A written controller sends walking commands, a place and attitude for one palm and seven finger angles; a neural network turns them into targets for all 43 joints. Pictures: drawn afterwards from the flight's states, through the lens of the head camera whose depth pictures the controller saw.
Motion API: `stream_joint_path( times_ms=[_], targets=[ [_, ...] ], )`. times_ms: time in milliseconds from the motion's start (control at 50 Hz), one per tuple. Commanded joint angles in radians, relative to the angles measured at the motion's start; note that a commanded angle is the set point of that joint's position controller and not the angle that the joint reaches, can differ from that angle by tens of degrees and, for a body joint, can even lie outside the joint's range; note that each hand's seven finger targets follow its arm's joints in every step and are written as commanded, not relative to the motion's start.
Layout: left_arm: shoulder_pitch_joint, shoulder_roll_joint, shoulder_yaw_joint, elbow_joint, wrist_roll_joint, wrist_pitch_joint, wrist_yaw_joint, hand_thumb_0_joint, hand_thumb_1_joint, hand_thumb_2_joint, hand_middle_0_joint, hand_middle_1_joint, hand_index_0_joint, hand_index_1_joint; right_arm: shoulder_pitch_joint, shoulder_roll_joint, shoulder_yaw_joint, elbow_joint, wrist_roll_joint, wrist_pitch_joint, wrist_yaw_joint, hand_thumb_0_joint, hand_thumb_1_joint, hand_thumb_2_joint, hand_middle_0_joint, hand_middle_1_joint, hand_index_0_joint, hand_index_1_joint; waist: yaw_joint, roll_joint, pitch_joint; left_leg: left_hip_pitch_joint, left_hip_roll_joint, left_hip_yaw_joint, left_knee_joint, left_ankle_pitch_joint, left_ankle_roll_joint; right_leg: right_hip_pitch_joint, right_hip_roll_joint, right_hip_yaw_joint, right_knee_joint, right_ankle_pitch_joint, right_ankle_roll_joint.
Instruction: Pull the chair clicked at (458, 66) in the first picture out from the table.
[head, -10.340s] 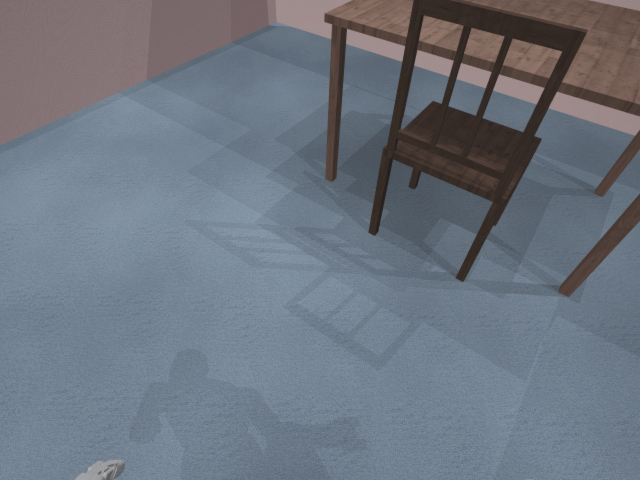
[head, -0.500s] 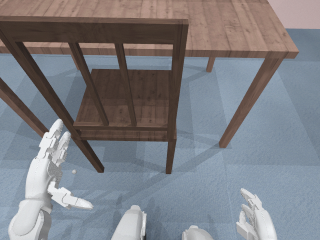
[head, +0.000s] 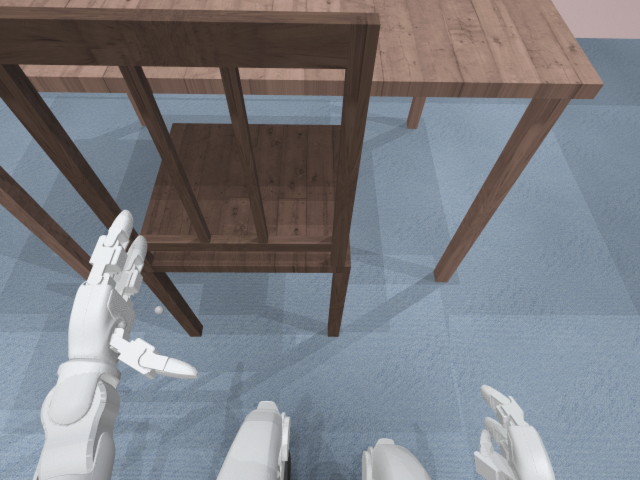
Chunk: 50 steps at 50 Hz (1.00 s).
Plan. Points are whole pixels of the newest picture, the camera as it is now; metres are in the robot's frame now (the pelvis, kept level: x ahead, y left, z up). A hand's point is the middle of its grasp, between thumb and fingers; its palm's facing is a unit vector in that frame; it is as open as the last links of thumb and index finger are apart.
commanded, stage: aim the fingers beside a spindle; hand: left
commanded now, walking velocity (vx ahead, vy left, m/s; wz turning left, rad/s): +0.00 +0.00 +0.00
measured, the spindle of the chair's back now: (177, 173) +0.50 +0.24 +0.04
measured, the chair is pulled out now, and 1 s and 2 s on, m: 0.00 0.00 0.00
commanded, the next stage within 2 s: push the fingers through the gap in 1.36 s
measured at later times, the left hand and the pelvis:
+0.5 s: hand (179, 282) +0.34 +0.20 +0.02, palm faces +0.08 -0.99 -0.06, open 16.9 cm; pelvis +0.00 +0.00 -0.01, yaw -1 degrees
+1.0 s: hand (180, 268) +0.37 +0.21 +0.01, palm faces +0.10 -0.99 -0.05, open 16.9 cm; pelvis +0.00 +0.00 -0.02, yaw -2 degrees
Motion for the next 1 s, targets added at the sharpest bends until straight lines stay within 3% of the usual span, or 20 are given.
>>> stream_joint_path(
  times_ms=[0, 60, 120, 160, 200, 340, 360, 500, 560, 620, 640, 660, 680, 760, 800, 860, 900, 980],
  targets=[
    [-0.202, 0.157, 0.056, -0.183, -0.010, -0.080, -0.005, 0.000, -0.500, 0.300, -0.060, -0.080, -0.060, -0.080, -0.008, -0.141, -0.061, -0.120, 0.002, -0.044, -0.015, 0.000, -0.900, -0.900, 0.200, 0.300, 0.200, 0.300, -0.020, 0.024, -0.320, 0.392, -0.030, -0.031, -0.135, 0.132, 0.018, -0.027, 0.016, 0.046, -0.195, 0.245, 0.012],
    [-0.221, 0.138, 0.039, -0.155, -0.004, -0.079, 0.000, 0.000, -0.500, 0.300, -0.060, -0.080, -0.060, -0.080, -0.007, -0.141, -0.061, -0.119, 0.002, -0.042, -0.012, 0.000, -0.900, -0.900, 0.200, 0.300, 0.200, 0.300, -0.020, 0.038, -0.324, 0.402, -0.030, -0.035, -0.136, 0.118, 0.017, -0.050, 0.017, 0.040, -0.191, 0.226, 0.011],
    [-0.248, 0.162, 0.069, -0.117, 0.001, -0.077, 0.011, 0.000, -0.500, 0.300, -0.060, -0.080, -0.060, -0.080, -0.002, -0.144, -0.063, -0.115, 0.000, -0.031, -0.012, 0.000, -0.900, -0.900, 0.200, 0.300, 0.200, 0.300, -0.017, 0.006, -0.332, 0.379, -0.031, -0.030, -0.128, 0.119, 0.019, -0.039, 0.016, 0.047, -0.189, 0.234, 0.012],
    [-0.259, 0.175, 0.082, -0.118, 0.006, -0.083, 0.015, 0.000, -0.500, 0.300, -0.060, -0.080, -0.060, -0.080, 0.000, -0.143, -0.063, -0.118, -0.002, -0.028, -0.010, 0.000, -0.900, -0.900, 0.200, 0.300, 0.200, 0.300, -0.007, 0.034, -0.364, 0.398, -0.031, -0.029, -0.125, 0.143, 0.016, -0.040, 0.016, 0.043, -0.176, 0.252, 0.009],
    [-0.298, 0.162, 0.068, -0.091, 0.008, -0.084, 0.017, 0.000, -0.500, 0.300, -0.060, -0.080, -0.060, -0.080, 0.001, -0.142, -0.060, -0.114, -0.002, -0.022, -0.007, 0.000, -0.900, -0.900, 0.200, 0.300, 0.200, 0.300, -0.019, 0.026, -0.335, 0.382, -0.030, -0.030, -0.124, 0.124, 0.016, -0.057, 0.017, 0.041, -0.177, 0.237, 0.010],
    [-0.342, 0.183, 0.086, -0.037, 0.016, -0.106, 0.019, 0.000, -0.500, 0.300, -0.060, -0.080, -0.060, -0.080, 0.015, -0.150, -0.064, -0.105, -0.003, -0.008, -0.003, 0.000, -0.900, -0.900, 0.200, 0.300, 0.200, 0.300, -0.019, 0.017, -0.366, 0.364, -0.029, -0.027, -0.102, 0.134, 0.018, -0.067, 0.020, 0.049, -0.161, 0.246, 0.009],
    [-0.360, 0.165, 0.067, -0.039, 0.017, -0.108, 0.018, 0.000, -0.500, 0.300, -0.060, -0.080, -0.060, -0.080, 0.013, -0.148, -0.065, -0.102, -0.004, -0.006, -0.002, 0.000, -0.900, -0.900, 0.200, 0.300, 0.200, 0.300, -0.028, 0.018, -0.378, 0.374, -0.028, -0.027, -0.097, 0.139, 0.018, -0.076, 0.018, 0.047, -0.159, 0.254, 0.012],
    [-0.446, 0.202, 0.106, 0.043, 0.017, -0.125, 0.009, 0.000, -0.500, 0.300, -0.060, -0.080, -0.060, -0.080, 0.024, -0.149, -0.065, -0.085, -0.003, 0.012, -0.003, 0.000, -0.900, -0.900, 0.200, 0.300, 0.200, 0.300, -0.031, 0.015, -0.370, 0.321, -0.030, -0.015, -0.068, 0.133, 0.019, -0.079, 0.015, 0.069, -0.150, 0.263, 0.015],
    [-0.466, 0.214, 0.118, 0.061, 0.014, -0.132, 0.002, 0.000, -0.500, 0.300, -0.060, -0.080, -0.060, -0.080, 0.030, -0.151, -0.066, -0.080, -0.004, 0.017, -0.003, 0.000, -0.900, -0.900, 0.200, 0.300, 0.200, 0.300, -0.030, 0.016, -0.402, 0.320, -0.031, -0.013, -0.053, 0.152, 0.020, -0.072, 0.014, 0.076, -0.140, 0.287, 0.015],
    [-0.524, 0.233, 0.130, 0.119, 0.013, -0.135, -0.010, 0.000, -0.500, 0.300, -0.060, -0.080, -0.060, -0.080, 0.037, -0.155, -0.065, -0.068, -0.001, 0.024, -0.006, 0.000, -0.900, -0.900, 0.200, 0.300, 0.200, 0.300, -0.041, -0.013, -0.381, 0.277, -0.030, -0.012, -0.041, 0.122, 0.022, -0.084, 0.014, 0.087, -0.141, 0.257, 0.018],
    [-0.547, 0.230, 0.123, 0.105, 0.014, -0.143, -0.013, 0.000, -0.500, 0.300, -0.060, -0.080, -0.060, -0.080, 0.040, -0.156, -0.067, -0.070, -0.002, 0.022, -0.007, 0.000, -0.900, -0.900, 0.200, 0.300, 0.200, 0.300, -0.040, 0.012, -0.406, 0.295, -0.029, -0.013, -0.035, 0.136, 0.023, -0.093, 0.015, 0.083, -0.129, 0.267, 0.016],
    [-0.536, 0.228, 0.122, 0.105, 0.016, -0.144, -0.015, 0.000, -0.500, 0.300, -0.060, -0.080, -0.060, -0.080, 0.041, -0.155, -0.069, -0.071, -0.001, 0.023, -0.006, 0.000, -0.900, -0.900, 0.200, 0.300, 0.200, 0.300, -0.029, 0.043, -0.426, 0.323, -0.029, -0.014, -0.040, 0.149, 0.018, -0.098, 0.014, 0.078, -0.126, 0.275, 0.012],
    [-0.549, 0.219, 0.111, 0.110, 0.017, -0.144, -0.017, 0.000, -0.500, 0.300, -0.060, -0.080, -0.060, -0.080, 0.044, -0.157, -0.069, -0.069, -0.003, 0.025, -0.004, 0.000, -0.900, -0.900, 0.200, 0.300, 0.200, 0.300, -0.036, 0.051, -0.426, 0.339, -0.028, -0.019, -0.043, 0.153, 0.016, -0.113, 0.015, 0.067, -0.122, 0.274, 0.011],
    [-0.543, 0.242, 0.141, 0.163, 0.017, -0.142, -0.017, 0.000, -0.500, 0.300, -0.060, -0.080, -0.060, -0.080, 0.052, -0.161, -0.071, -0.062, -0.004, 0.034, -0.003, 0.000, -0.900, -0.900, 0.200, 0.300, 0.200, 0.300, -0.033, 0.008, -0.424, 0.308, -0.028, -0.018, -0.031, 0.153, 0.020, -0.115, 0.016, 0.070, -0.116, 0.280, 0.014],
    [-0.546, 0.245, 0.141, 0.160, 0.015, -0.137, -0.018, 0.000, -0.500, 0.300, -0.060, -0.080, -0.060, -0.080, 0.049, -0.160, -0.070, -0.068, -0.002, 0.042, 0.000, 0.000, -0.900, -0.900, 0.200, 0.300, 0.200, 0.300, -0.031, 0.026, -0.421, 0.305, -0.030, -0.015, -0.035, 0.149, 0.020, -0.107, 0.015, 0.075, -0.122, 0.280, 0.015],
    [-0.528, 0.261, 0.159, 0.125, 0.012, -0.138, -0.017, 0.000, -0.500, 0.300, -0.060, -0.080, -0.060, -0.080, 0.053, -0.161, -0.072, -0.078, -0.003, 0.050, 0.002, 0.000, -0.900, -0.900, 0.200, 0.300, 0.200, 0.300, -0.024, 0.019, -0.469, 0.330, -0.027, -0.017, -0.038, 0.178, 0.020, -0.088, 0.018, 0.068, -0.111, 0.306, 0.016],
    [-0.523, 0.275, 0.179, 0.133, 0.008, -0.137, -0.015, 0.000, -0.500, 0.300, -0.060, -0.080, -0.060, -0.080, 0.053, -0.159, -0.070, -0.074, -0.003, 0.056, 0.002, 0.000, -0.900, -0.900, 0.200, 0.300, 0.200, 0.300, -0.023, 0.024, -0.444, 0.316, -0.029, -0.014, -0.037, 0.176, 0.020, -0.082, 0.019, 0.072, -0.116, 0.313, 0.017],
    [-0.512, 0.242, 0.154, 0.138, 0.003, -0.144, -0.021, 0.000, -0.500, 0.300, -0.060, -0.080, -0.060, -0.080, 0.050, -0.159, -0.072, -0.071, 0.001, 0.056, 0.001, 0.000, -0.900, -0.900, 0.200, 0.300, 0.200, 0.300, -0.038, 0.009, -0.414, 0.316, -0.026, -0.016, -0.042, 0.152, 0.020, -0.111, 0.022, 0.064, -0.122, 0.283, 0.017]
  ],
)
